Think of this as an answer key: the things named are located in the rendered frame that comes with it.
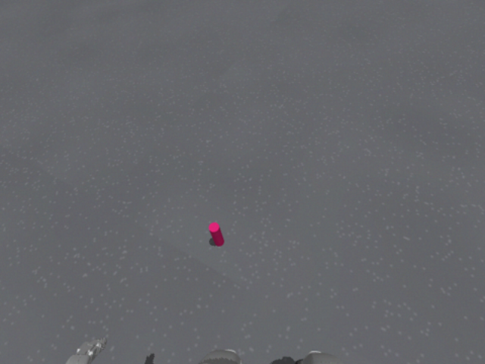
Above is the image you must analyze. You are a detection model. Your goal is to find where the can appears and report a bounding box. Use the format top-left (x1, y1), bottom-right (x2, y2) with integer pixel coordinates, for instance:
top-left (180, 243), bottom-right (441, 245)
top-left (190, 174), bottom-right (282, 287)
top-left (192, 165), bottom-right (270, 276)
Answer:
top-left (209, 222), bottom-right (224, 246)

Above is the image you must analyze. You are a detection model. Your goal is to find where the left robot hand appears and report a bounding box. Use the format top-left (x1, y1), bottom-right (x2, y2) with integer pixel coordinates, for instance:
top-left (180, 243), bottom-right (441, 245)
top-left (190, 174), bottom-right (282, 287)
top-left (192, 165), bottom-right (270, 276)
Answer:
top-left (65, 338), bottom-right (107, 364)

